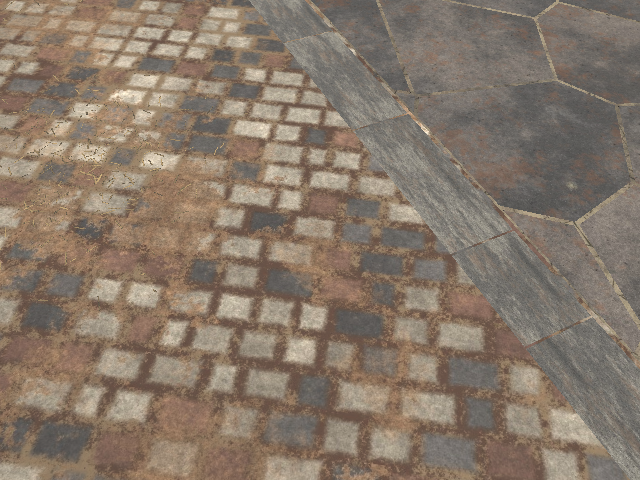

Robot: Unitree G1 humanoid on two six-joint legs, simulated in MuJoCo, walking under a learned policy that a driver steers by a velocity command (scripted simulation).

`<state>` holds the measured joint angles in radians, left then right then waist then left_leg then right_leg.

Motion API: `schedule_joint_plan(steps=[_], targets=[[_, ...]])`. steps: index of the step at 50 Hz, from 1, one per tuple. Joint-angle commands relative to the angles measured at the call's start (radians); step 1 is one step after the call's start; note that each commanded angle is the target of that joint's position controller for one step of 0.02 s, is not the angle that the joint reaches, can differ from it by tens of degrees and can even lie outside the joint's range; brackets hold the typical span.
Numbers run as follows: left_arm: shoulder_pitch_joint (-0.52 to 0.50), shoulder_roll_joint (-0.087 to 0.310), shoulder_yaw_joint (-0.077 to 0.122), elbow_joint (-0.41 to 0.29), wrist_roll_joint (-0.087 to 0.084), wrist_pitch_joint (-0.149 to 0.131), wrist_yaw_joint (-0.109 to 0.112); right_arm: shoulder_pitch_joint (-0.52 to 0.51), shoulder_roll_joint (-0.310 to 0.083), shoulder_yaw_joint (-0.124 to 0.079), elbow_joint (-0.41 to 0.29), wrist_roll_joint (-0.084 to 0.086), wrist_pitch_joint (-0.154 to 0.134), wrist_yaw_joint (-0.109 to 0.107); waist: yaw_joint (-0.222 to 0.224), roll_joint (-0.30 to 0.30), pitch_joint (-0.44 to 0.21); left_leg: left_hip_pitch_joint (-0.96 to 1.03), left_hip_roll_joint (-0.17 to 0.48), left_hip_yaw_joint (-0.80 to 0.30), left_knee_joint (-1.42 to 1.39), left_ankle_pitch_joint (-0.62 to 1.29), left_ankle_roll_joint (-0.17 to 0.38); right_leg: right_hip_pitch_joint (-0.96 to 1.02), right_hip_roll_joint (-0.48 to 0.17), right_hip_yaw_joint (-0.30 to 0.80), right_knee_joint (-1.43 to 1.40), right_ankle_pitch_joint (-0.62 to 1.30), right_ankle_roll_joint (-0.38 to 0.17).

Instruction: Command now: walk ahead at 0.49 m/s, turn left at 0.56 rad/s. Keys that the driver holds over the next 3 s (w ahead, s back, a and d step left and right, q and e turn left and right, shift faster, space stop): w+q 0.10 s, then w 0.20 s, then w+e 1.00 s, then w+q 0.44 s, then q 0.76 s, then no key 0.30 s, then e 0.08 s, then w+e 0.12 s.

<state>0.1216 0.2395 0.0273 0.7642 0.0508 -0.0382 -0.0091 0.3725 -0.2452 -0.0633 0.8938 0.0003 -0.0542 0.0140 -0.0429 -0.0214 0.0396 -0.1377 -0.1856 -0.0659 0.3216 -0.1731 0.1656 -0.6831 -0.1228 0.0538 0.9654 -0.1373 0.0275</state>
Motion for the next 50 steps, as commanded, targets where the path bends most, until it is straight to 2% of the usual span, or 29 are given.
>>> schedule_joint_plan(steps=[1,6,10,12,13,14,15,16,17,18,19,20,21,23,25,28,30,35,37,38,39,40,41,42,43,44,45,47,50], targets=[[-0.070,0.081,0.020,-0.076,-0.002,0.005,-0.004,0.081,-0.137,-0.029,-0.041,0.003,-0.012,-0.008,-0.016,0.055,0.017,0.010,0.273,-0.286,-0.133,0.204,0.040,-0.060,0.031,-0.030,-0.091,0.134,0.020],[-0.210,0.076,0.010,-0.128,-0.006,0.000,-0.017,0.171,-0.132,-0.024,-0.029,-0.005,-0.009,-0.023,-0.064,0.079,0.015,0.161,0.271,-0.309,-0.070,0.352,0.028,-0.111,0.078,-0.038,-0.221,0.153,0.014],[-0.285,0.064,-0.006,-0.165,-0.018,-0.018,-0.028,0.217,-0.119,-0.014,-0.007,-0.018,-0.012,-0.038,-0.085,0.107,0.024,0.226,0.296,-0.306,-0.030,0.537,0.026,-0.018,0.119,-0.077,-0.363,0.125,-0.029],[-0.192,0.085,0.001,-0.144,-0.023,-0.026,-0.021,0.161,-0.138,-0.013,-0.012,-0.018,-0.017,-0.043,-0.023,0.120,0.004,0.187,0.300,-0.283,0.019,0.679,-0.002,0.179,0.149,-0.078,-0.442,0.081,-0.070],[-0.097,0.112,0.013,-0.113,-0.024,-0.030,-0.011,0.146,-0.154,-0.014,-0.011,-0.018,-0.022,-0.042,0.016,0.124,-0.040,0.181,0.292,-0.274,0.104,0.826,-0.018,0.311,0.181,-0.089,-0.456,0.036,-0.092],[0.046,0.136,0.024,-0.072,-0.027,-0.040,0.002,0.124,-0.163,-0.014,-0.008,-0.015,-0.027,-0.034,0.088,0.101,-0.110,0.158,0.262,-0.240,0.259,0.869,-0.035,0.484,0.179,-0.089,-0.515,0.073,-0.120],[0.210,0.177,0.038,-0.042,-0.014,-0.051,0.020,0.106,-0.145,-0.008,-0.023,-0.010,-0.037,-0.024,0.161,0.076,-0.213,0.011,0.231,-0.224,0.470,0.655,-0.044,0.739,0.057,0.027,-0.504,0.023,-0.161],[0.333,0.281,0.065,-0.028,0.011,-0.049,0.030,0.225,-0.049,0.010,-0.034,0.018,-0.039,-0.021,0.135,-0.150,-0.383,-0.248,0.101,-0.105,0.835,0.060,-0.088,1.044,-0.242,0.438,-0.471,0.024,-0.290],[0.332,0.245,0.071,0.001,-0.017,-0.032,0.015,0.270,-0.111,0.001,-0.012,0.006,-0.033,-0.025,0.114,-0.179,-0.393,-0.409,0.039,-0.065,0.990,-0.349,-0.093,1.031,-0.301,0.726,-0.609,-0.053,-0.368],[0.230,0.174,0.058,-0.010,-0.037,-0.029,0.008,0.161,-0.136,-0.004,-0.024,-0.026,-0.029,-0.022,0.080,-0.059,-0.188,-0.479,0.113,-0.070,1.009,-0.243,-0.088,0.852,-0.241,0.623,-0.662,-0.161,-0.347],[0.155,0.117,0.045,-0.018,-0.040,-0.031,0.000,0.056,-0.125,0.002,-0.053,-0.039,-0.032,-0.013,0.069,0.007,-0.092,-0.481,0.153,-0.048,0.955,-0.166,-0.089,0.721,-0.191,0.495,-0.692,-0.121,-0.325],[0.142,0.092,0.036,-0.008,-0.034,-0.035,-0.004,0.004,-0.112,0.004,-0.072,-0.044,-0.031,-0.005,0.052,0.010,-0.037,-0.475,0.183,-0.028,0.908,-0.142,-0.094,0.636,-0.140,0.409,-0.716,-0.012,-0.306],[0.155,0.082,0.031,0.010,-0.038,-0.039,-0.005,-0.008,-0.102,0.007,-0.085,-0.055,-0.023,0.002,0.030,-0.009,-0.018,-0.453,0.205,-0.019,0.862,-0.137,-0.105,0.579,-0.096,0.351,-0.730,0.065,-0.289],[0.194,0.087,0.033,0.041,-0.043,-0.052,-0.009,0.001,-0.069,0.018,-0.088,-0.059,-0.012,0.010,0.010,-0.040,-0.034,-0.418,0.215,0.009,0.793,-0.132,-0.127,0.547,-0.053,0.291,-0.743,0.201,-0.284],[0.232,0.105,0.040,0.062,-0.048,-0.057,-0.007,-0.042,-0.054,0.025,-0.106,-0.058,-0.007,0.013,0.009,-0.045,-0.030,-0.431,0.224,0.033,0.724,-0.110,-0.150,0.518,-0.035,0.254,-0.762,0.240,-0.292],[0.281,0.118,0.045,0.079,-0.052,-0.049,-0.002,-0.210,-0.046,0.038,-0.167,-0.052,-0.003,0.015,0.040,-0.046,0.014,-0.460,0.233,0.061,0.551,0.009,-0.181,0.473,-0.004,0.224,-0.794,0.219,-0.277],[0.320,0.123,0.049,0.088,-0.053,-0.045,-0.002,-0.304,-0.038,0.047,-0.197,-0.046,-0.004,0.017,0.069,-0.053,0.015,-0.432,0.220,0.070,0.440,0.098,-0.189,0.470,0.016,0.213,-0.784,0.231,-0.249],[0.393,0.149,0.060,0.095,-0.039,-0.034,0.006,-0.439,-0.054,0.053,-0.248,-0.027,-0.013,0.011,0.114,-0.058,-0.006,-0.386,0.182,0.060,0.301,0.114,-0.190,0.563,-0.004,0.268,-0.691,0.319,-0.227],[0.368,0.161,0.066,0.084,-0.035,-0.028,0.012,-0.407,-0.073,0.047,-0.247,-0.023,-0.023,0.005,0.086,-0.068,-0.016,-0.290,0.169,0.045,0.229,0.057,-0.174,0.564,-0.013,0.303,-0.641,0.318,-0.206],[0.348,0.169,0.069,0.078,-0.035,-0.027,0.013,-0.351,-0.086,0.041,-0.232,-0.022,-0.028,0.000,0.059,-0.071,-0.032,-0.198,0.154,0.047,0.183,0.025,-0.162,0.548,-0.005,0.314,-0.595,0.328,-0.194],[0.331,0.167,0.069,0.074,-0.040,-0.029,0.010,-0.251,-0.109,0.030,-0.203,-0.026,-0.039,-0.010,0.011,-0.038,-0.076,-0.046,0.150,0.044,0.114,0.027,-0.140,0.514,0.036,0.293,-0.484,0.347,-0.172],[0.320,0.140,0.063,0.058,-0.052,-0.037,0.003,-0.122,-0.170,0.011,-0.183,-0.043,-0.053,-0.026,-0.044,0.037,-0.172,0.157,0.281,-0.075,0.084,-0.039,-0.096,0.424,0.095,0.239,-0.281,0.243,-0.146],[0.347,0.055,0.044,0.020,-0.077,-0.042,0.004,0.004,-0.250,-0.009,-0.185,-0.065,-0.049,-0.044,-0.071,0.185,-0.316,0.412,0.551,-0.363,0.054,-0.173,-0.034,0.218,0.184,0.106,-0.013,-0.150,-0.115],[0.407,0.092,0.050,0.001,-0.069,-0.031,0.010,-0.014,-0.270,-0.022,-0.174,-0.052,-0.028,-0.042,-0.022,0.300,-0.325,0.404,0.654,-0.673,-0.036,-0.277,0.058,0.032,0.227,0.019,0.145,-0.435,-0.113],[0.376,0.129,0.058,0.030,-0.042,-0.013,0.013,-0.065,-0.173,-0.007,-0.186,-0.044,-0.021,-0.036,-0.001,0.149,-0.193,0.286,0.611,-0.594,-0.044,-0.347,0.058,-0.016,0.145,0.036,0.228,-0.358,-0.116],[0.308,0.114,0.056,0.028,-0.031,-0.008,0.000,-0.114,-0.101,0.009,-0.191,-0.036,-0.025,-0.029,0.003,0.071,-0.095,0.174,0.547,-0.445,-0.070,-0.280,0.036,-0.007,0.120,0.035,0.219,-0.275,-0.110],[0.280,0.092,0.055,0.023,-0.028,-0.003,-0.010,-0.140,-0.077,0.016,-0.187,-0.036,-0.030,-0.025,0.023,0.079,-0.047,0.091,0.501,-0.321,-0.104,-0.156,0.010,0.022,0.094,0.028,0.188,-0.229,-0.099],[0.261,0.084,0.056,0.017,-0.010,0.019,-0.026,-0.127,-0.069,0.017,-0.165,-0.029,-0.046,-0.025,0.047,0.124,-0.022,0.025,0.441,-0.170,-0.132,0.027,-0.015,0.055,0.074,0.009,0.172,-0.190,-0.082],[0.195,0.073,0.054,-0.021,-0.011,0.034,-0.041,-0.083,-0.084,0.008,-0.137,-0.015,-0.067,-0.020,0.057,0.112,-0.034,0.039,0.445,-0.066,-0.155,0.191,-0.003,0.009,0.065,0.004,0.173,-0.110,-0.067]])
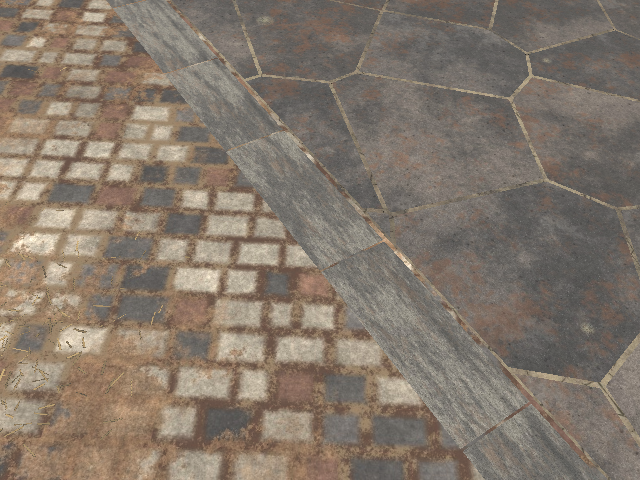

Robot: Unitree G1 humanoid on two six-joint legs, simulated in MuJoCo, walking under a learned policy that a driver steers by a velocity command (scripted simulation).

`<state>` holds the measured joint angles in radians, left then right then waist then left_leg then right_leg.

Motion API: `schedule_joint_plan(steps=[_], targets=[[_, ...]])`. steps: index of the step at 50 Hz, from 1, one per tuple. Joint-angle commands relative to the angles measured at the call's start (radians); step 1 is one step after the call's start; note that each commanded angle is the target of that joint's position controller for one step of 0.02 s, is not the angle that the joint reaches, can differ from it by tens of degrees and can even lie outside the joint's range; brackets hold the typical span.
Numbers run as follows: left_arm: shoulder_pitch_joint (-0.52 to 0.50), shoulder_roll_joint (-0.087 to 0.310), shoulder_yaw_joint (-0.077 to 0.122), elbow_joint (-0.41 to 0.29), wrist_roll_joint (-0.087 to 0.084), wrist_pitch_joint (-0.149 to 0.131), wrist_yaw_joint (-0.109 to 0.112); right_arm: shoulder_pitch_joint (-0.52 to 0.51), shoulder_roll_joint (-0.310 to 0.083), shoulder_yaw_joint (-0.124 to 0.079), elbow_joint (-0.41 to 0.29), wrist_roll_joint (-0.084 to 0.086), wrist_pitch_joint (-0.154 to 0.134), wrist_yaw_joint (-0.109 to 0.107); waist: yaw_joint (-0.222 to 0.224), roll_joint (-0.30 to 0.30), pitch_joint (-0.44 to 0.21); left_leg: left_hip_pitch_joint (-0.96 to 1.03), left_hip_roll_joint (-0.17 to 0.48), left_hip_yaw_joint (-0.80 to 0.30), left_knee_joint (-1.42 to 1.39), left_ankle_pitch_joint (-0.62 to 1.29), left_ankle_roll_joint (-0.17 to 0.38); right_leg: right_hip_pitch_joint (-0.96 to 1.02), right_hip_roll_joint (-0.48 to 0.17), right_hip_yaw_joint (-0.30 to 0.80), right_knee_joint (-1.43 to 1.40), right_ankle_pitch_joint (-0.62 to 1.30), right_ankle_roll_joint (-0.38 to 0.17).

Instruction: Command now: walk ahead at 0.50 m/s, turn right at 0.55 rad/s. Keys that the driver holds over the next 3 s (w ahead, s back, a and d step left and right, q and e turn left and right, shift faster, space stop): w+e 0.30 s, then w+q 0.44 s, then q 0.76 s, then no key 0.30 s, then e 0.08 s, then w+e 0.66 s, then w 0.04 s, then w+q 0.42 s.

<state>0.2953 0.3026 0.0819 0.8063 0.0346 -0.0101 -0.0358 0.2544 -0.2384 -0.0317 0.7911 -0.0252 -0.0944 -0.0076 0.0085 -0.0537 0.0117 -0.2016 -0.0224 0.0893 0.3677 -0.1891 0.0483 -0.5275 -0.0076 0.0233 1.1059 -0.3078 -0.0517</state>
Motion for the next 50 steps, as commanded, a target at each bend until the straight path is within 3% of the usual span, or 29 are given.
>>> schedule_joint_plan(steps=[1,7,12,14,15,16,17,18,19,20,21,23,24,26,31,37,40,42,43,44,45,46,47,48,49,50], targets=[[-0.011,0.008,-0.002,-0.075,0.007,0.008,-0.019,0.047,-0.096,-0.026,-0.027,0.011,-0.028,0.003,0.004,0.138,-0.002,0.112,0.283,-0.192,-0.210,0.226,0.118,-0.174,-0.056,0.033,0.023,0.090,0.017],[-0.214,-0.015,-0.025,-0.152,0.000,0.005,-0.042,0.103,-0.114,-0.032,0.014,0.005,-0.020,0.006,-0.030,0.138,0.049,0.117,0.248,-0.006,-0.216,0.303,0.093,-0.159,-0.059,-0.033,-0.254,0.295,0.016],[-0.334,-0.003,-0.032,-0.209,0.007,0.002,-0.050,0.181,-0.160,-0.045,0.056,0.003,0.002,-0.007,-0.064,0.135,0.077,0.235,0.290,0.064,-0.152,0.427,0.071,-0.089,-0.029,-0.127,-0.442,0.182,-0.043],[-0.299,0.010,-0.026,-0.207,0.013,0.001,-0.040,0.193,-0.189,-0.050,0.070,0.001,0.017,-0.014,-0.041,0.155,0.039,0.278,0.295,0.110,-0.010,0.737,0.056,0.012,0.034,-0.170,-0.482,0.072,-0.083],[-0.224,0.025,-0.017,-0.188,0.016,-0.003,-0.033,0.198,-0.206,-0.053,0.075,0.001,0.026,-0.016,-0.007,0.160,-0.012,0.287,0.294,0.128,0.128,0.861,0.052,0.105,0.076,-0.179,-0.508,0.033,-0.107],[-0.073,0.039,-0.005,-0.138,0.026,-0.015,-0.022,0.211,-0.199,-0.047,0.080,0.007,0.034,-0.017,0.058,0.127,-0.099,0.206,0.279,0.146,0.326,0.821,0.038,0.326,0.108,-0.158,-0.592,0.074,-0.136],[0.099,0.099,0.017,-0.091,0.039,-0.023,-0.004,0.223,-0.155,-0.030,0.059,0.007,0.033,-0.012,0.123,0.034,-0.218,-0.016,0.255,0.146,0.595,0.494,0.019,0.620,-0.044,0.050,-0.628,-0.013,-0.181],[0.096,0.196,0.032,-0.096,0.022,-0.025,0.011,0.274,-0.031,0.001,-0.001,0.016,0.029,0.013,0.060,-0.203,-0.315,-0.433,0.082,0.112,0.927,-0.386,-0.032,0.905,-0.379,0.575,-0.706,0.012,-0.298],[0.149,0.188,0.036,-0.102,-0.007,-0.015,0.024,0.160,-0.145,-0.030,-0.003,0.011,0.030,0.007,0.132,-0.030,-0.332,-0.489,0.064,-0.064,1.018,-0.320,-0.023,0.857,-0.401,0.649,-0.787,0.116,-0.297],[0.082,0.155,0.026,-0.078,-0.009,-0.018,0.034,0.089,-0.135,-0.029,-0.021,0.029,0.024,0.008,0.095,0.000,-0.185,-0.519,0.104,-0.094,1.001,-0.202,-0.010,0.737,-0.361,0.447,-0.786,0.265,-0.265],[0.040,0.101,0.009,-0.067,-0.009,-0.027,0.034,0.093,-0.111,-0.020,-0.009,0.033,0.017,0.011,0.053,0.033,-0.094,-0.461,0.126,-0.101,0.919,-0.149,-0.005,0.586,-0.314,0.322,-0.811,0.390,-0.226],[-0.029,0.038,-0.013,-0.057,-0.015,-0.048,0.032,0.164,-0.095,-0.020,0.039,0.007,0.046,0.019,-0.022,0.016,-0.040,-0.337,0.143,-0.119,0.819,-0.118,-0.009,0.429,-0.236,0.159,-0.874,0.428,-0.157],[-0.027,0.023,-0.018,-0.049,-0.016,-0.061,0.030,0.184,-0.088,-0.022,0.057,0.001,0.062,0.024,-0.030,0.006,-0.033,-0.302,0.133,-0.123,0.806,-0.106,-0.010,0.392,-0.222,0.120,-0.898,0.445,-0.144],[-0.005,0.032,-0.016,-0.024,-0.019,-0.079,0.030,0.175,-0.073,-0.028,0.064,0.004,0.076,0.036,-0.041,0.008,-0.007,-0.334,0.116,-0.133,0.780,-0.056,-0.008,0.391,-0.204,0.057,-0.933,0.476,-0.125],[0.062,0.022,-0.020,0.023,-0.019,-0.091,0.036,0.012,-0.059,-0.032,0.033,0.005,0.079,0.044,-0.009,-0.003,0.068,-0.499,0.103,-0.141,0.643,0.124,-0.012,0.453,-0.185,-0.058,-0.986,0.470,-0.077],[0.141,0.022,-0.029,0.083,-0.018,-0.091,0.056,-0.173,-0.024,-0.008,-0.027,-0.005,0.071,0.061,0.036,0.001,0.107,-0.495,0.083,-0.021,0.370,0.212,0.010,0.566,-0.204,-0.162,-0.968,0.629,-0.060],[0.152,0.044,-0.030,0.109,-0.018,-0.078,0.073,-0.171,-0.016,-0.003,-0.039,-0.011,0.064,0.062,0.020,-0.007,0.090,-0.390,0.013,0.065,0.267,0.138,0.044,0.620,-0.205,-0.224,-0.820,1.018,-0.038],[0.122,0.079,-0.021,0.110,-0.018,-0.069,0.088,-0.042,-0.041,-0.013,-0.006,-0.017,0.061,0.053,-0.035,-0.050,0.012,-0.241,-0.053,0.088,0.258,0.059,0.080,0.620,-0.208,-0.240,-0.624,1.242,-0.018],[0.099,0.092,-0.017,0.102,-0.019,-0.063,0.091,0.060,-0.069,-0.026,0.019,-0.022,0.053,0.048,-0.077,-0.056,-0.048,-0.124,-0.070,0.060,0.216,0.063,0.108,0.586,-0.208,-0.235,-0.465,1.202,-0.017],[0.058,0.100,-0.015,0.087,-0.031,-0.061,0.086,0.172,-0.101,-0.042,0.051,-0.034,0.040,0.038,-0.146,-0.021,-0.108,0.038,-0.062,0.016,0.084,0.195,0.143,0.502,-0.173,-0.245,-0.232,0.987,-0.007],[0.074,0.049,-0.025,0.051,-0.033,-0.066,0.078,0.214,-0.198,-0.068,0.056,-0.031,0.034,0.025,-0.134,0.128,-0.193,0.275,0.155,-0.209,0.138,0.620,0.211,0.261,-0.074,-0.253,0.094,0.278,0.021],[0.182,-0.007,-0.037,0.010,-0.057,-0.060,0.071,0.191,-0.296,-0.096,0.033,-0.007,0.043,0.019,-0.056,0.281,-0.362,0.556,0.437,-0.640,0.170,1.138,0.435,-0.052,0.094,-0.114,0.436,-0.352,0.057],[0.114,0.044,-0.031,0.015,-0.022,-0.054,0.069,0.172,-0.266,-0.098,0.014,0.037,0.060,0.013,-0.095,0.065,-0.375,0.466,0.399,-0.564,0.106,1.001,0.426,-0.078,0.020,0.022,0.424,-0.223,0.056],[0.047,0.039,-0.033,-0.011,-0.027,-0.054,0.066,0.082,-0.214,-0.083,0.001,0.040,0.070,0.006,-0.067,0.064,-0.212,0.304,0.356,-0.484,0.041,0.817,0.386,-0.100,-0.014,0.019,0.361,-0.148,0.058],[0.023,0.041,-0.030,-0.011,-0.019,-0.053,0.066,0.025,-0.153,-0.066,-0.004,0.036,0.080,0.003,-0.027,0.016,-0.090,0.159,0.295,-0.425,-0.018,0.704,0.325,-0.086,-0.041,0.012,0.267,-0.118,0.065],[0.018,0.045,-0.026,-0.015,-0.004,-0.035,0.065,-0.001,-0.125,-0.057,-0.009,0.040,0.083,0.000,-0.003,0.019,-0.043,0.066,0.249,-0.378,-0.044,0.672,0.287,-0.051,-0.056,0.015,0.195,-0.103,0.075]])
Over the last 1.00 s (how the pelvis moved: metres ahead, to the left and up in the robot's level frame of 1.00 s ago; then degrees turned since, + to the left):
0.54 0.01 0.00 -9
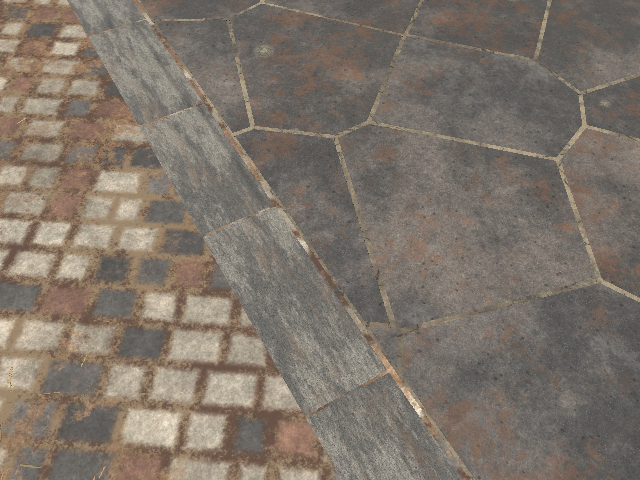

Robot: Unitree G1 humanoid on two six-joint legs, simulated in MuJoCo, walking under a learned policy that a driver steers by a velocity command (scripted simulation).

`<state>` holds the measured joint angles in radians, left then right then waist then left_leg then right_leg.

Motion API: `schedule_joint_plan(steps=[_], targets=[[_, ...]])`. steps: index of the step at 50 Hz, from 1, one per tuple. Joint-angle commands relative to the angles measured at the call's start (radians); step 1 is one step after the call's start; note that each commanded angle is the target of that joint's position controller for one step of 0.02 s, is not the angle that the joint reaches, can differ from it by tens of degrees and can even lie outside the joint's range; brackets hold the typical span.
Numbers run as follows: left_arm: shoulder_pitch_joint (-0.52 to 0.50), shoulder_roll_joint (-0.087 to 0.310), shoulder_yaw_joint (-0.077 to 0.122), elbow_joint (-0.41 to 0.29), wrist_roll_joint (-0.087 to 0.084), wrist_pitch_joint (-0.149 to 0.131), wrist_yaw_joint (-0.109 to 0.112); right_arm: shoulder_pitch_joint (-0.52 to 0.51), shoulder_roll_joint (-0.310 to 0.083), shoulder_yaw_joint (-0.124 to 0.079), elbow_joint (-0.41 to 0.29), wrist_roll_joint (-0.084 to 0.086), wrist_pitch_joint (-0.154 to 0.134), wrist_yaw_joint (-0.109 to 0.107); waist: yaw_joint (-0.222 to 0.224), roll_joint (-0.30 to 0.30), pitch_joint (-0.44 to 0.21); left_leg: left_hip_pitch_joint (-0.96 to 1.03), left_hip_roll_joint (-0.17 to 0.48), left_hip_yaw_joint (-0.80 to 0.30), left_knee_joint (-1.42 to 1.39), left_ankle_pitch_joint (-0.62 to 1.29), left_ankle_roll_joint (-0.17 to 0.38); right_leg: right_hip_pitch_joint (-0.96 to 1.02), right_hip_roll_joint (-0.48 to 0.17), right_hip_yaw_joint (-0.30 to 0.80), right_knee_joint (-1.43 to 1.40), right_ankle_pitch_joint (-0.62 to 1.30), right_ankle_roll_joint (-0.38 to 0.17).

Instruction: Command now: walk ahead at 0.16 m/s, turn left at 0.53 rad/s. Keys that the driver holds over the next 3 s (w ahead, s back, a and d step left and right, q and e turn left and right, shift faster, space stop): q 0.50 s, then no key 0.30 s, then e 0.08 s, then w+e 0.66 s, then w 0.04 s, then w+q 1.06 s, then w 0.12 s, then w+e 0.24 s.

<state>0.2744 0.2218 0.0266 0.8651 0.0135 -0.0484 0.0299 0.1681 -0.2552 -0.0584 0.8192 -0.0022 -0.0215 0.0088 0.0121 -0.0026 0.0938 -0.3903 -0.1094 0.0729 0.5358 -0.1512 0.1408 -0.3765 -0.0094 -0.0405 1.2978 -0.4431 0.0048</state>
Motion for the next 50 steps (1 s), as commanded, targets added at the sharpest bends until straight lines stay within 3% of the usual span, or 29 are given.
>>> schedule_joint_plan(steps=[1,3,5,9,13,19,21,23,24,25,26,27,28,29,31,36,41,43,44,45,46,47,48,49,50], targets=[[0.064,0.115,0.028,-0.069,0.027,0.028,-0.001,0.076,-0.098,-0.026,-0.038,0.012,0.011,-0.016,0.013,-0.014,-0.118,0.182,0.300,-0.324,-0.227,0.619,0.171,-0.142,-0.056,0.074,-0.046,0.045,0.029],[0.085,0.089,0.024,-0.072,0.024,0.056,-0.001,0.077,-0.132,-0.034,-0.040,-0.004,0.001,-0.008,0.029,0.003,-0.148,0.138,0.259,-0.288,-0.220,0.661,0.151,-0.102,-0.039,0.061,-0.104,0.076,0.042],[0.065,0.090,0.025,-0.086,0.019,0.064,-0.001,0.084,-0.158,-0.042,-0.046,-0.008,0.000,-0.006,0.024,0.027,-0.174,0.142,0.239,-0.291,-0.217,0.615,0.131,-0.118,-0.038,0.063,-0.160,0.115,0.052],[-0.042,0.119,0.035,-0.126,0.019,0.080,0.004,0.113,-0.167,-0.048,-0.058,-0.007,0.021,-0.013,-0.018,0.078,-0.168,0.176,0.222,-0.370,-0.239,0.307,0.092,-0.193,-0.044,0.085,-0.256,0.157,0.066],[-0.121,0.128,0.036,-0.156,0.012,0.085,0.010,0.144,-0.176,-0.055,-0.068,-0.013,0.036,-0.018,-0.051,0.099,-0.145,0.232,0.233,-0.474,-0.243,0.109,0.091,-0.240,-0.031,0.115,-0.348,0.137,0.066],[-0.144,0.132,0.027,-0.184,-0.009,0.067,0.016,0.143,-0.188,-0.063,-0.085,-0.024,0.046,-0.015,-0.056,0.117,-0.145,0.255,0.235,-0.570,-0.173,0.258,0.097,-0.129,0.032,0.126,-0.509,0.047,0.028],[-0.117,0.137,0.025,-0.186,-0.017,0.058,0.019,0.123,-0.192,-0.065,-0.092,-0.023,0.050,-0.012,-0.043,0.126,-0.152,0.252,0.229,-0.605,-0.149,0.345,0.086,-0.052,0.055,0.126,-0.596,0.026,0.011],[-0.050,0.137,0.022,-0.175,-0.022,0.049,0.023,0.080,-0.190,-0.065,-0.100,-0.013,0.056,-0.010,0.000,0.122,-0.150,0.209,0.193,-0.616,-0.120,0.328,0.039,0.087,0.067,0.119,-0.788,0.094,-0.004],[-0.006,0.145,0.024,-0.165,-0.014,0.041,0.029,0.050,-0.180,-0.061,-0.109,-0.002,0.058,-0.013,0.030,0.102,-0.143,0.140,0.150,-0.595,-0.083,0.220,-0.010,0.202,0.041,0.126,-0.953,0.201,-0.012],[-0.025,0.212,0.037,-0.174,0.004,0.036,0.038,0.084,-0.118,-0.046,-0.118,0.006,0.055,-0.014,-0.006,-0.050,-0.145,0.037,0.057,-0.484,0.053,-0.087,-0.075,0.293,-0.134,0.282,-1.066,0.203,-0.051],[-0.103,0.306,0.051,-0.212,0.010,0.045,0.035,0.145,-0.091,-0.040,-0.135,0.010,0.051,-0.021,-0.055,-0.246,-0.135,-0.142,-0.113,-0.256,0.226,-0.422,-0.122,0.337,-0.377,0.548,-1.072,0.452,-0.167],[-0.062,0.266,0.051,-0.201,0.011,0.053,0.026,0.138,-0.183,-0.060,-0.106,-0.029,0.055,-0.026,-0.022,-0.156,-0.145,-0.124,-0.046,-0.217,0.434,-0.457,-0.135,0.263,-0.400,0.526,-1.028,0.582,-0.258],[-0.080,0.201,0.031,-0.205,0.004,0.053,0.019,0.133,-0.187,-0.065,-0.093,-0.029,0.058,-0.023,-0.041,-0.091,-0.123,-0.097,-0.027,-0.231,0.508,-0.406,-0.142,0.218,-0.342,0.441,-1.013,0.618,-0.255],[-0.121,0.165,0.022,-0.208,0.002,0.053,0.013,0.139,-0.175,-0.064,-0.077,-0.027,0.065,-0.017,-0.061,-0.068,-0.097,-0.081,-0.015,-0.228,0.555,-0.344,-0.152,0.190,-0.268,0.339,-1.003,0.616,-0.220],[-0.133,0.161,0.019,-0.211,0.007,0.051,0.013,0.151,-0.154,-0.056,-0.066,-0.021,0.078,0.000,-0.060,-0.150,-0.104,-0.091,-0.026,-0.210,0.613,-0.289,-0.174,0.219,-0.190,0.234,-0.982,0.702,-0.189],[-0.036,0.167,0.022,-0.165,0.004,0.039,0.008,0.067,-0.114,-0.029,-0.068,-0.008,0.089,0.000,-0.004,-0.141,-0.127,-0.087,-0.009,-0.205,0.445,-0.278,-0.199,0.339,-0.197,0.212,-0.949,0.779,-0.209],[-0.018,0.180,0.023,-0.124,0.012,0.044,-0.009,0.031,-0.083,0.003,-0.042,0.003,0.094,-0.014,0.017,-0.185,-0.129,0.124,0.038,-0.108,0.110,-0.313,-0.172,0.276,-0.185,0.224,-0.940,0.704,-0.210],[-0.018,0.175,0.019,-0.098,0.007,0.051,-0.018,0.070,-0.065,0.013,-0.008,0.003,0.087,-0.030,-0.014,-0.175,-0.112,0.231,0.044,-0.083,-0.122,-0.172,-0.150,0.240,-0.163,0.245,-0.914,0.716,-0.185],[-0.019,0.184,0.022,-0.089,0.000,0.052,-0.019,0.097,-0.076,0.013,0.009,-0.005,0.075,-0.040,-0.034,-0.148,-0.106,0.323,0.064,-0.097,-0.263,-0.007,-0.137,0.191,-0.155,0.257,-0.893,0.709,-0.150],[0.001,0.166,0.017,-0.089,-0.005,0.045,-0.022,0.121,-0.116,0.009,0.020,-0.020,0.058,-0.049,-0.031,-0.093,-0.161,0.453,0.139,-0.173,-0.291,0.015,-0.117,0.117,-0.140,0.267,-0.894,0.523,-0.105],[0.005,0.118,0.007,-0.106,-0.008,0.039,-0.032,0.158,-0.175,0.004,0.023,-0.042,0.042,-0.056,-0.029,0.059,-0.199,0.558,0.318,-0.344,-0.302,-0.065,-0.075,-0.002,-0.067,0.206,-0.782,0.221,-0.072],[-0.041,0.120,0.010,-0.127,-0.011,0.050,-0.025,0.108,-0.261,-0.025,0.036,-0.021,0.047,-0.048,-0.033,0.259,-0.092,0.374,0.389,-0.409,-0.310,-0.204,0.029,-0.059,0.067,0.049,-0.699,-0.029,-0.074],[-0.108,0.186,0.028,-0.133,0.006,0.059,-0.025,0.108,-0.218,-0.024,0.027,-0.031,0.040,-0.041,-0.081,0.211,-0.026,0.344,0.419,-0.455,-0.382,-0.407,0.074,-0.130,0.040,0.052,-0.525,-0.073,-0.071],[-0.130,0.196,0.042,-0.139,0.006,0.063,-0.034,0.109,-0.184,-0.014,0.029,-0.035,0.032,-0.041,-0.079,0.179,0.030,0.320,0.426,-0.469,-0.432,-0.495,0.087,-0.210,0.032,0.074,-0.420,-0.064,-0.075],[-0.087,0.188,0.047,-0.121,0.004,0.065,-0.043,0.085,-0.160,-0.007,0.025,-0.033,0.027,-0.042,-0.052,0.160,0.063,0.318,0.401,-0.425,-0.453,-0.473,0.075,-0.243,0.013,0.093,-0.372,-0.025,-0.069]])
Over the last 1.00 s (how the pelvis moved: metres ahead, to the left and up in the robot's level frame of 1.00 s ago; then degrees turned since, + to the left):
0.48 -0.09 -0.02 3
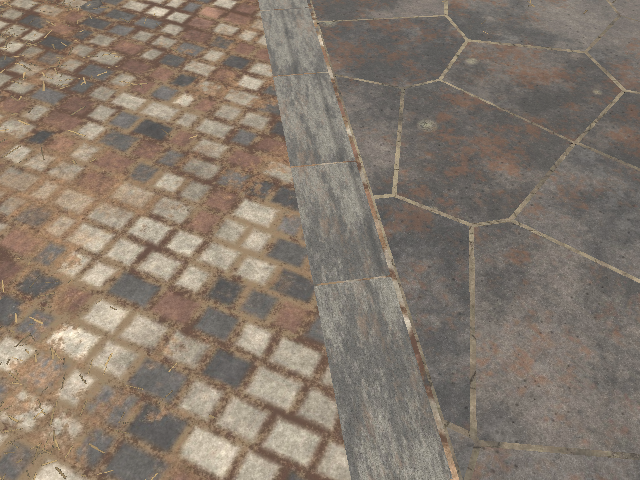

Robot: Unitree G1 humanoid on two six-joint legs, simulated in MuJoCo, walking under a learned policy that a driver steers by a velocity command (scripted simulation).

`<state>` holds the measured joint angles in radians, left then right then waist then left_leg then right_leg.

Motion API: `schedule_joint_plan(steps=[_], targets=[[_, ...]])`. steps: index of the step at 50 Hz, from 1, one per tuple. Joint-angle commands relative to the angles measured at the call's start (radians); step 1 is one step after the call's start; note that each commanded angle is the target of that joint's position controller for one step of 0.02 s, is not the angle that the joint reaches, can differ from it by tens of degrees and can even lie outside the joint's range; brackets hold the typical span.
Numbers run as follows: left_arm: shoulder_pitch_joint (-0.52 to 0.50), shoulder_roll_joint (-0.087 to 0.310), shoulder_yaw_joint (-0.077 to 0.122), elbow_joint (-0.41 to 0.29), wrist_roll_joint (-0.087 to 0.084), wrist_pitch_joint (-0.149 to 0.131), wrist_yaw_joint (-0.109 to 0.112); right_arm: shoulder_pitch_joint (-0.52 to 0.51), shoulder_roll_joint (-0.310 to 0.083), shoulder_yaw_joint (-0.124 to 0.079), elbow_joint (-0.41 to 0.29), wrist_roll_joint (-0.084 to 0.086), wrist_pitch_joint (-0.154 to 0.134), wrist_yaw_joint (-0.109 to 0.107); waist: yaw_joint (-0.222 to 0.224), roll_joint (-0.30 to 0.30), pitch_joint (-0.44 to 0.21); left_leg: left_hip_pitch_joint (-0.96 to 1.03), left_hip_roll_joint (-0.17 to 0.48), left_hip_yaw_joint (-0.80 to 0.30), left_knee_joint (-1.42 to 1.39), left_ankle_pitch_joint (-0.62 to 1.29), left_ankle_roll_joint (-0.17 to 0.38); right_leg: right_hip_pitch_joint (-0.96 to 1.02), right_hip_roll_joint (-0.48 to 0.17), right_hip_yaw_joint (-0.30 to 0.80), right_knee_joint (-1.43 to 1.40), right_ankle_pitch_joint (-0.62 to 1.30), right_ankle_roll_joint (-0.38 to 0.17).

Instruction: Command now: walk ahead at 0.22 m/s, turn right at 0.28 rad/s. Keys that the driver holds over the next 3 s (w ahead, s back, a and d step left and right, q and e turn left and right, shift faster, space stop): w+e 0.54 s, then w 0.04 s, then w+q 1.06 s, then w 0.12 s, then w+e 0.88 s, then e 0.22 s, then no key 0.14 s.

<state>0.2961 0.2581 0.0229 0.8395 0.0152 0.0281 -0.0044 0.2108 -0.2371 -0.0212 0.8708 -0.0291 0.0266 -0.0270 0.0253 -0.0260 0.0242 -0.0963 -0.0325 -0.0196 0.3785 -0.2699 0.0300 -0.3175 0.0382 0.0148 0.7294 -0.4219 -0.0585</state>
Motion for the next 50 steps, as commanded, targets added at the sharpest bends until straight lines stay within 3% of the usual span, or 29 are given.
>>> schedule_joint_plan(steps=[1,5,10,12,13,14,15,16,17,18,19,20,22,24,28,32,35,36,38,40,41,42,43,44,45,46,48,50], targets=[[-0.092,0.138,0.053,-0.090,0.010,-0.014,-0.021,0.045,-0.163,-0.041,-0.022,0.003,-0.033,-0.012,-0.053,0.178,0.136,0.048,0.315,-0.292,-0.304,-0.306,0.178,-0.326,-0.050,0.043,0.216,-0.005,0.000],[-0.113,0.095,0.048,-0.091,0.015,-0.024,-0.044,0.057,-0.157,-0.045,-0.014,0.003,-0.076,-0.006,-0.056,0.148,0.083,0.093,0.283,-0.133,-0.277,-0.102,0.157,-0.306,-0.074,-0.004,0.164,0.090,0.033],[-0.182,0.096,0.045,-0.140,0.010,-0.014,-0.075,0.069,-0.206,-0.066,-0.011,-0.005,-0.093,0.011,-0.067,0.171,0.095,-0.017,0.301,-0.029,-0.240,-0.102,0.140,-0.140,-0.082,-0.072,-0.033,0.087,0.013],[-0.154,0.106,0.049,-0.143,0.010,-0.018,-0.075,0.066,-0.228,-0.075,-0.012,-0.002,-0.091,0.018,-0.046,0.153,0.091,-0.057,0.312,-0.002,-0.185,-0.095,0.128,-0.049,-0.057,-0.116,-0.091,0.099,-0.015],[-0.093,0.108,0.053,-0.126,0.015,-0.023,-0.071,0.053,-0.232,-0.076,-0.015,0.003,-0.088,0.020,-0.009,0.124,0.077,-0.101,0.299,0.037,-0.099,-0.031,0.113,0.047,-0.026,-0.140,-0.136,0.114,-0.031],[0.018,0.129,0.067,-0.088,0.023,-0.033,-0.063,0.056,-0.217,-0.070,-0.018,0.000,-0.087,0.022,0.038,0.063,0.026,-0.157,0.261,0.099,0.087,0.112,0.094,0.193,0.018,-0.139,-0.170,0.094,-0.050],[0.196,0.196,0.093,-0.037,0.031,-0.044,-0.046,0.057,-0.166,-0.052,-0.035,-0.011,-0.086,0.026,0.112,-0.119,-0.073,-0.265,0.188,0.200,0.438,0.161,0.047,0.374,-0.075,0.051,-0.284,-0.054,-0.088],[0.270,0.334,0.117,-0.044,0.014,-0.055,-0.034,-0.001,-0.073,-0.025,-0.133,-0.008,-0.095,0.042,0.118,-0.418,-0.117,-0.617,-0.005,0.171,0.748,-0.295,-0.008,0.514,-0.367,0.694,-0.549,-0.309,-0.222],[0.214,0.273,0.100,-0.050,0.000,-0.051,-0.032,-0.040,-0.137,-0.034,-0.118,-0.023,-0.095,0.044,0.094,-0.198,-0.063,-0.690,0.047,-0.011,0.849,-0.263,0.013,0.460,-0.380,0.734,-0.591,-0.319,-0.238],[0.139,0.242,0.092,-0.070,0.004,-0.048,-0.027,-0.051,-0.160,-0.040,-0.117,-0.007,-0.104,0.056,0.056,-0.104,0.003,-0.686,0.093,-0.024,0.848,-0.149,0.028,0.376,-0.356,0.620,-0.551,-0.209,-0.226],[0.088,0.207,0.083,-0.081,0.007,-0.050,-0.026,-0.032,-0.159,-0.039,-0.100,0.002,-0.112,0.060,0.018,-0.025,0.033,-0.631,0.126,-0.025,0.785,-0.057,0.030,0.302,-0.303,0.502,-0.538,-0.042,-0.197],[0.054,0.194,0.078,-0.092,-0.001,-0.055,-0.021,-0.014,-0.154,-0.038,-0.089,-0.006,-0.110,0.059,-0.006,-0.010,0.033,-0.580,0.139,-0.022,0.729,-0.019,0.021,0.264,-0.259,0.421,-0.540,0.085,-0.175],[0.043,0.175,0.069,-0.093,-0.010,-0.071,-0.017,0.020,-0.146,-0.033,-0.070,-0.024,-0.087,0.061,-0.026,-0.035,0.000,-0.518,0.132,-0.001,0.698,0.038,-0.008,0.243,-0.204,0.326,-0.546,0.297,-0.167],[0.080,0.176,0.069,-0.075,-0.019,-0.084,-0.014,-0.006,-0.137,-0.032,-0.081,-0.024,-0.069,0.060,-0.029,-0.022,0.003,-0.549,0.121,0.012,0.663,0.067,-0.038,0.250,-0.187,0.288,-0.549,0.407,-0.181],[0.154,0.167,0.068,-0.043,-0.018,-0.085,-0.005,-0.154,-0.121,-0.026,-0.136,-0.019,-0.060,0.061,0.010,-0.023,0.045,-0.650,0.109,0.029,0.512,0.170,-0.075,0.280,-0.171,0.276,-0.565,0.456,-0.181],[0.197,0.133,0.054,-0.006,-0.012,-0.097,0.003,-0.256,-0.088,-0.007,-0.163,-0.008,-0.071,0.073,0.048,-0.042,0.055,-0.589,0.086,0.077,0.319,0.304,-0.050,0.308,-0.151,0.194,-0.561,0.627,-0.135],[0.213,0.137,0.048,0.020,0.000,-0.106,0.009,-0.310,-0.091,-0.002,-0.187,0.004,-0.076,0.076,0.059,-0.043,0.076,-0.533,0.070,0.097,0.218,0.317,0.004,0.355,-0.186,0.167,-0.579,0.706,-0.116],[0.203,0.142,0.047,0.026,0.004,-0.107,0.013,-0.298,-0.099,-0.003,-0.186,0.006,-0.078,0.076,0.045,-0.046,0.078,-0.503,0.061,0.097,0.192,0.298,0.028,0.377,-0.200,0.152,-0.573,0.756,-0.108],[0.165,0.157,0.047,0.032,0.011,-0.110,0.021,-0.203,-0.123,-0.014,-0.159,0.009,-0.080,0.068,-0.006,-0.055,0.035,-0.374,0.008,0.111,0.165,0.212,0.073,0.420,-0.208,0.108,-0.482,1.033,-0.083],[0.144,0.177,0.051,0.039,0.029,-0.101,0.024,0.042,-0.157,-0.033,-0.079,0.013,-0.085,0.049,-0.107,-0.053,-0.092,-0.150,-0.060,0.125,0.133,0.124,0.114,0.453,-0.189,0.058,-0.178,1.257,-0.060],[0.134,0.173,0.046,0.034,0.025,-0.100,0.025,0.193,-0.182,-0.045,-0.043,0.000,-0.091,0.037,-0.177,-0.019,-0.168,0.063,0.012,0.042,0.103,0.112,0.152,0.324,-0.169,0.027,0.057,1.102,-0.049],[0.185,0.108,0.029,-0.001,0.000,-0.106,0.017,0.300,-0.285,-0.074,-0.034,-0.019,-0.089,0.025,-0.163,0.160,-0.276,0.313,0.266,-0.378,0.084,-0.009,0.268,0.034,-0.054,-0.041,0.435,0.673,-0.004],[0.211,0.118,0.034,0.000,0.006,-0.113,0.007,0.246,-0.272,-0.078,-0.023,0.011,-0.073,0.038,-0.099,0.273,-0.296,0.391,0.382,-0.801,-0.084,0.020,0.367,-0.229,0.099,0.006,0.653,-0.048,0.016],[0.129,0.145,0.032,-0.020,0.027,-0.118,0.008,0.132,-0.240,-0.076,-0.044,0.033,-0.073,0.049,-0.069,0.141,-0.154,0.279,0.350,-0.706,-0.109,-0.054,0.351,-0.320,0.015,0.086,0.669,0.024,-0.003],[0.046,0.152,0.029,-0.035,0.025,-0.128,0.002,0.080,-0.188,-0.067,-0.058,0.031,-0.073,0.051,-0.069,0.054,-0.071,0.151,0.321,-0.566,-0.126,-0.015,0.333,-0.323,-0.033,0.079,0.623,0.096,-0.002],[0.012,0.139,0.025,-0.048,0.023,-0.130,-0.002,0.067,-0.157,-0.058,-0.053,0.022,-0.075,0.049,-0.043,0.007,-0.009,0.039,0.274,-0.481,-0.152,0.064,0.301,-0.293,-0.066,0.071,0.548,0.117,0.000],[0.011,0.114,0.017,-0.061,0.038,-0.101,-0.006,0.076,-0.139,-0.049,-0.032,0.022,-0.086,0.042,0.002,0.021,0.009,-0.070,0.202,-0.376,-0.171,0.215,0.264,-0.224,-0.098,0.062,0.447,0.116,0.029],[0.008,0.093,0.009,-0.070,0.041,-0.080,-0.010,0.106,-0.163,-0.057,-0.020,0.027,-0.097,0.041,0.008,0.046,-0.003,-0.108,0.173,-0.321,-0.183,0.297,0.270,-0.214,-0.105,0.034,0.374,0.117,0.057]])
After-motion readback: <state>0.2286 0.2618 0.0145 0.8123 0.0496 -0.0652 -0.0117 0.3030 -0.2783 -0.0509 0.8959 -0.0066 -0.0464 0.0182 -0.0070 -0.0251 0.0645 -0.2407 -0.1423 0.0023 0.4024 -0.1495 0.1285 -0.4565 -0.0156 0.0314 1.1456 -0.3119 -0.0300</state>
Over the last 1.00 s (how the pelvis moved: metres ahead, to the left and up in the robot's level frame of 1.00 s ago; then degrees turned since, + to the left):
0.08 -0.06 0.02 20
